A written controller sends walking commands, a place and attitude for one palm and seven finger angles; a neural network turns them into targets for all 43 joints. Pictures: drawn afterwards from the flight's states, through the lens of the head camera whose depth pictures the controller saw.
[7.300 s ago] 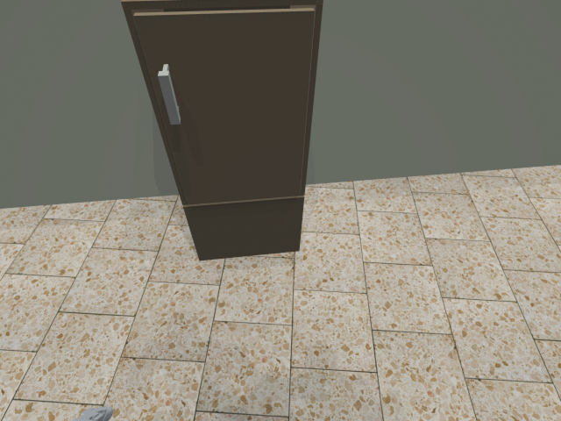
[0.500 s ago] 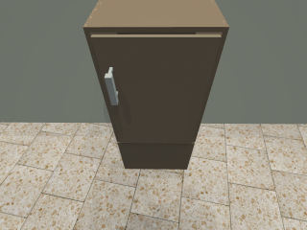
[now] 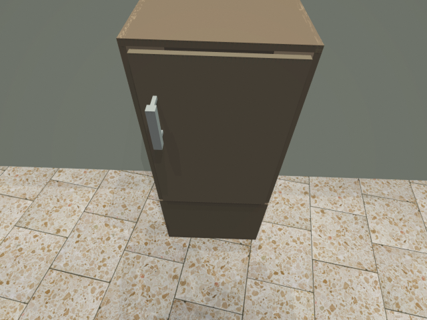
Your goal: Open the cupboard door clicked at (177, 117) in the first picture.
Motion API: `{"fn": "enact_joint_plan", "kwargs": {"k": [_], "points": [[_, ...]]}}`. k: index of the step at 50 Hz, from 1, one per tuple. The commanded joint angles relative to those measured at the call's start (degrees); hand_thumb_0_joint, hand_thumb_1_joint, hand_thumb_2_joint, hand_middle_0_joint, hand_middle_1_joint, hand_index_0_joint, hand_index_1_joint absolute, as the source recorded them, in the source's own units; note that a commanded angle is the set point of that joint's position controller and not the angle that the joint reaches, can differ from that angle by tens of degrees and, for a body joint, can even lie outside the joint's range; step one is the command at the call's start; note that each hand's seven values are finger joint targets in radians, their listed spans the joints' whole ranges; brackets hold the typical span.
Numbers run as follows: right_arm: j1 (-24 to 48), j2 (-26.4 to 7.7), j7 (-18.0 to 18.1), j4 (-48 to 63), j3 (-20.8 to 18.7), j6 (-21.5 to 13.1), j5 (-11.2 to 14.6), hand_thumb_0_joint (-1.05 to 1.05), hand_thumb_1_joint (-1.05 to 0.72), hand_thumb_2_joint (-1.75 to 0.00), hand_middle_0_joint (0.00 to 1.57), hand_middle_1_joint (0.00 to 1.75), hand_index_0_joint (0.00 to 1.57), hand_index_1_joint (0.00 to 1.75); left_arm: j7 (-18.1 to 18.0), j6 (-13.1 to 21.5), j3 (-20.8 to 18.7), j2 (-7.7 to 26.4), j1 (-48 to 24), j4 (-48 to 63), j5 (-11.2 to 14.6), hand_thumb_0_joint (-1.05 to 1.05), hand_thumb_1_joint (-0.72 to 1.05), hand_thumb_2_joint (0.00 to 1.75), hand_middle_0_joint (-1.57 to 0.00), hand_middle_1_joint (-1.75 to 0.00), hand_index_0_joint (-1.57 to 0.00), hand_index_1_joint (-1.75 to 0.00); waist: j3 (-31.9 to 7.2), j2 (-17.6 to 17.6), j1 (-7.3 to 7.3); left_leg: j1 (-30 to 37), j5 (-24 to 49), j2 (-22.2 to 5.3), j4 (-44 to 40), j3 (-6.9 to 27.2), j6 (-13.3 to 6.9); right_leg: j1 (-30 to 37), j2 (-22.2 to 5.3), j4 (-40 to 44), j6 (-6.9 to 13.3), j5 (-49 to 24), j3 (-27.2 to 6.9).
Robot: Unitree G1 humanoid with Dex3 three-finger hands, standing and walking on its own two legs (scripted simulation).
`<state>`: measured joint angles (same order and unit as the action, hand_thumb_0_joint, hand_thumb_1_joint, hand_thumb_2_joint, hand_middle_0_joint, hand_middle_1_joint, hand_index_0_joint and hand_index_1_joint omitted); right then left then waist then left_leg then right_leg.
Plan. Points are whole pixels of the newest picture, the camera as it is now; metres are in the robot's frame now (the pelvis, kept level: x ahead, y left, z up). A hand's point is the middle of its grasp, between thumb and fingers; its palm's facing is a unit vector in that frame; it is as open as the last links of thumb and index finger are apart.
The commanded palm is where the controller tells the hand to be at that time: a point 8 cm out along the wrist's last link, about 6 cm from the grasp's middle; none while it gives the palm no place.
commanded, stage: look again from close up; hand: left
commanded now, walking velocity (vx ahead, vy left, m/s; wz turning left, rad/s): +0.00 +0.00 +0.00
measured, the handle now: (156, 123) +0.55 +0.19 +0.03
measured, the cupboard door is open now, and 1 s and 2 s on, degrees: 0 0 0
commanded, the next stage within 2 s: raise the hand with hooked fingers in 0.04 s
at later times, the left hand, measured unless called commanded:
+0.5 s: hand (120, 305) +0.15 +0.18 -0.04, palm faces +0.03 -1.00 -0.03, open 8.2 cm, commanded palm +0.12 +0.25 -0.04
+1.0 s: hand (90, 277) +0.19 +0.24 -0.01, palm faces +0.06 -1.00 -0.04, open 11.2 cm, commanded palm +0.16 +0.29 +0.00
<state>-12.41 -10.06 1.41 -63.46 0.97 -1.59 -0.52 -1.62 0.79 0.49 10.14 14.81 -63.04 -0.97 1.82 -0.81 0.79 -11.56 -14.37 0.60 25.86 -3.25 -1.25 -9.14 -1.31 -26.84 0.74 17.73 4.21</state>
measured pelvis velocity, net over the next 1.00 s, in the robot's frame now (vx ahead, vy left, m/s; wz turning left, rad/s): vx -0.05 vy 0.00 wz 0.00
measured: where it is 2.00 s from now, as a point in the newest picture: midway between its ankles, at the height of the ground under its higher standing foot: outside the picture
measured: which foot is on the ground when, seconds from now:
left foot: down 0.00-1.00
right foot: down 0.00-1.00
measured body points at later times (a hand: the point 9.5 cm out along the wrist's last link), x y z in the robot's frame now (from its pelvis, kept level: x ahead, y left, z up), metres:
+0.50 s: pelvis -0.05 -0.02 -0.07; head +0.00 -0.02 +0.38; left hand +0.14 +0.23 -0.03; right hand +0.18 -0.28 -0.12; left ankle -0.01 +0.10 -0.74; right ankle -0.04 -0.11 -0.74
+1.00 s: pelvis -0.05 +0.00 -0.06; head +0.00 +0.01 +0.39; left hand +0.18 +0.29 -0.01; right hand +0.08 -0.25 -0.15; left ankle -0.01 +0.10 -0.74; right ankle -0.04 -0.11 -0.74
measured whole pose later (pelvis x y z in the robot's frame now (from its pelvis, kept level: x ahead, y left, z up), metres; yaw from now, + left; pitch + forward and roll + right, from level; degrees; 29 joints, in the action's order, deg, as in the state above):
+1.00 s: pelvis -0.05 +0.00 -0.06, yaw +0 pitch +11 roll -2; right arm -17.6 -13.8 3.9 -35.4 1.0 -13.5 2.1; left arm 20.6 21.8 -18.2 17.0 15.0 -10.6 20.2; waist -5.7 1.5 -1.1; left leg -44.2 -23.4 -2.2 56.4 -1.1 -1.1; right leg -39.8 -0.1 -54.3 1.6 25.8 6.0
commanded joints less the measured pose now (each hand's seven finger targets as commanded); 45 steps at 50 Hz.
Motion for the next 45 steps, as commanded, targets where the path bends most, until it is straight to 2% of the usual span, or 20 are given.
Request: {"fn": "enact_joint_plan", "kwargs": {"k": [1,6,7,8,9,10,11,12,13,14,16,19,20,22,25,29,30,34,40,45], "points": [[-2.05,-6.99,0.57,1.52,-1.38,-0.82,-0.20,0.00,-0.90,-0.90,0.20,0.30,0.20,0.30,-0.34,0.83,-1.67,7.33,2.51,1.65,0.04,0.00,0.90,0.90,-0.20,-0.30,-0.20,-0.30,-0.95,1.28,-0.20,1.67,14.90,-6.90,-3.55,5.99,-1.53,-0.26,-5.58,3.86,1.46,-14.03,-5.45],[-1.72,-7.44,0.48,1.45,-1.36,-0.68,-0.21,0.00,-0.90,-0.90,0.20,0.30,0.20,0.30,-0.28,0.88,-1.73,8.21,1.74,1.94,0.02,0.00,0.90,0.90,-0.20,-0.30,-0.20,-0.30,-0.72,0.17,-0.25,1.33,14.06,-6.78,-3.74,5.77,-1.28,0.26,-5.88,4.27,1.58,-15.15,-5.61],[0.72,-7.03,0.06,4.87,-1.56,-0.59,0.40,0.00,-0.90,-0.90,0.20,0.30,0.20,0.30,-2.86,1.71,-1.14,5.57,7.18,0.47,-0.38,0.00,0.90,0.90,-0.20,-0.30,-0.20,-0.30,1.01,-0.73,0.73,-1.45,18.48,-6.83,7.68,3.61,0.43,-1.34,-8.28,5.04,-0.25,-34.54,-9.20],[-2.16,-15.59,1.90,23.67,-3.93,-8.92,3.06,0.00,-0.90,-0.90,0.20,0.30,0.20,0.30,-2.75,13.79,-12.32,21.77,-35.43,88.04,10.27,0.00,0.88,0.89,-0.20,-0.32,-0.20,-0.32,-27.30,10.88,-5.37,14.15,27.45,-0.73,0.73,3.71,-0.47,1.94,-2.50,-1.24,1.73,-34.59,-3.49],[1.42,-11.02,3.75,21.77,-2.18,-14.35,1.79,0.00,-0.90,-0.90,0.20,0.30,0.20,0.30,-4.37,11.57,-10.87,17.85,-6.17,73.35,5.70,0.00,0.85,0.88,-0.20,-0.33,-0.20,-0.33,-27.08,19.14,0.61,21.85,38.16,-4.22,-0.67,4.75,-0.82,-2.17,0.32,-5.43,2.19,-20.04,-2.06],[1.46,-7.99,3.23,21.33,-2.97,-15.55,2.71,0.00,-0.90,-0.90,0.20,0.30,0.20,0.30,-5.43,4.59,-3.59,2.83,9.55,64.65,8.86,0.00,0.83,0.87,-0.21,-0.34,-0.21,-0.34,-17.43,15.54,-1.38,14.60,36.47,-3.84,-1.32,5.33,1.45,-7.88,0.99,-7.48,0.99,-6.85,1.58],[0.00,-8.69,2.86,20.34,-3.56,-15.59,2.86,0.00,-0.90,-0.90,0.20,0.30,0.20,0.30,-4.43,4.69,-2.51,-1.48,6.66,62.16,9.55,0.00,0.81,0.86,-0.21,-0.36,-0.21,-0.36,-8.49,6.61,-3.55,8.50,32.48,-3.93,0.88,5.81,0.99,-12.37,0.86,-5.50,0.49,-6.82,1.67],[1.18,-10.64,2.57,23.30,-5.32,-15.54,1.92,0.00,-0.90,-0.90,0.20,0.30,0.20,0.30,-3.38,7.40,-7.30,3.02,2.40,62.37,9.82,0.00,0.78,0.85,-0.21,-0.37,-0.21,-0.37,-3.13,0.91,-4.00,1.76,24.59,-3.06,4.48,6.54,0.74,-15.79,1.11,-4.01,0.26,-8.00,2.31],[1.55,-11.50,2.30,24.14,-6.37,-15.06,0.96,0.00,-0.90,-0.90,0.20,0.30,0.20,0.30,-1.31,10.75,-11.46,4.98,7.00,58.33,10.00,0.00,0.76,0.84,-0.21,-0.39,-0.21,-0.39,-4.02,-5.39,-2.81,-3.96,18.26,-2.02,7.56,5.55,0.84,-16.98,1.32,-4.52,0.16,-10.56,2.97],[2.48,-10.97,2.01,26.16,-6.65,-14.74,0.48,0.00,-0.90,-0.90,0.20,0.30,0.20,0.30,1.73,14.59,-11.24,1.70,15.55,52.75,11.23,0.00,0.74,0.83,-0.21,-0.40,-0.21,-0.40,-4.42,-11.98,-1.05,-9.28,14.85,-1.32,10.82,4.78,0.72,-18.55,1.57,-7.86,-0.09,-12.37,3.23],[4.95,-10.17,0.44,29.30,-7.01,-14.64,0.68,0.00,-0.90,-0.90,0.20,0.30,0.20,0.30,8.91,23.36,-12.74,0.14,23.48,48.75,13.24,0.00,0.69,0.81,-0.22,-0.43,-0.22,-0.43,-7.68,-11.83,2.58,-17.80,12.47,-0.14,16.49,3.43,1.54,-20.22,1.48,-15.51,0.37,-14.97,2.19],[7.46,-10.36,-1.01,33.76,-7.46,-15.25,1.28,0.00,-0.90,-0.90,0.20,0.30,0.20,0.30,20.34,36.35,-16.48,5.00,19.46,51.18,16.36,0.00,0.62,0.78,-0.22,-0.48,-0.22,-0.48,-13.11,-5.65,3.08,-27.43,5.27,0.75,25.35,2.08,2.10,-25.72,0.67,-23.60,0.60,-11.11,-1.74],[6.72,-10.86,-1.34,35.04,-7.53,-15.01,1.64,0.00,-0.90,-0.90,0.20,0.30,0.20,0.30,23.29,37.73,-19.27,7.88,18.61,50.14,17.35,0.00,0.60,0.77,-0.22,-0.50,-0.22,-0.50,-13.74,-1.11,3.64,-29.23,4.32,0.88,27.60,1.91,2.09,-26.52,0.20,-25.18,1.12,-9.60,-3.85],[7.94,-11.21,-0.62,39.97,-7.23,-14.53,2.19,0.00,-0.90,-0.90,0.20,0.30,0.20,0.30,25.85,36.13,-20.28,9.15,13.01,56.11,20.82,0.00,0.55,0.75,-0.22,-0.53,-0.22,-0.53,-19.08,-1.13,3.28,-32.02,-1.07,1.45,30.06,0.65,1.24,-26.21,-0.38,-23.82,0.30,-0.12,-7.69],[6.32,-10.96,1.25,42.50,-6.40,-14.00,2.68,0.00,-0.90,-0.90,0.20,0.30,0.20,0.30,24.60,33.44,-22.00,12.52,1.43,65.79,23.38,0.00,0.48,0.72,-0.23,-0.57,-0.23,-0.57,-19.69,-0.96,0.76,-35.37,-7.04,0.61,33.14,1.86,0.43,-28.22,-0.80,-20.21,-1.15,11.71,-12.83],[2.73,-10.42,3.30,40.85,-5.18,-14.44,2.56,0.00,-0.90,-0.90,0.20,0.30,0.20,0.30,22.02,34.04,-18.25,12.94,-6.76,75.49,20.95,0.00,0.39,0.68,-0.24,-0.63,-0.24,-0.63,-19.42,4.73,-2.71,-32.27,-7.30,-1.14,34.09,2.92,-0.82,-31.18,-0.01,-18.79,-0.50,14.64,-12.37],[2.28,-10.76,3.78,40.41,-4.64,-14.64,2.38,0.00,-0.90,-0.90,0.20,0.30,0.20,0.30,22.21,33.77,-17.47,13.71,-8.84,76.10,20.88,0.00,0.36,0.67,-0.24,-0.64,-0.24,-0.64,-18.91,3.22,-3.65,-32.69,-7.11,-1.51,34.42,3.68,-1.01,-31.73,0.48,-19.31,-0.57,13.96,-12.12],[2.10,-11.14,4.68,38.03,-3.73,-15.30,2.85,0.00,-0.90,-0.90,0.20,0.30,0.20,0.30,23.68,29.02,-18.44,15.02,-5.67,69.44,20.59,0.00,0.27,0.63,-0.25,-0.70,-0.25,-0.70,-17.11,5.93,-3.05,-31.41,-6.14,-1.56,31.57,4.60,-0.96,-30.51,0.95,-18.23,-0.20,11.69,-9.83],[3.08,-10.70,4.33,38.41,-3.20,-14.66,2.83,0.00,-0.90,-0.90,0.20,0.30,0.20,0.30,23.71,21.16,-25.17,17.70,-1.00,61.62,23.18,0.00,0.13,0.57,-0.25,-0.80,-0.25,-0.80,-18.27,1.79,0.68,-29.56,-2.62,-1.11,26.57,5.17,-0.46,-23.66,0.83,-16.53,-0.55,7.75,-7.68],[1.94,-11.14,3.30,38.10,-3.32,-15.32,2.41,0.00,-0.90,-0.90,0.20,0.30,0.20,0.30,22.18,23.63,-23.82,15.76,-2.18,62.51,22.89,0.00,0.01,0.52,-0.26,-0.87,-0.26,-0.87,-17.23,1.19,0.07,-26.84,-1.86,-0.96,23.59,5.22,-0.41,-24.65,1.59,-16.87,-0.37,5.96,-4.84]]}}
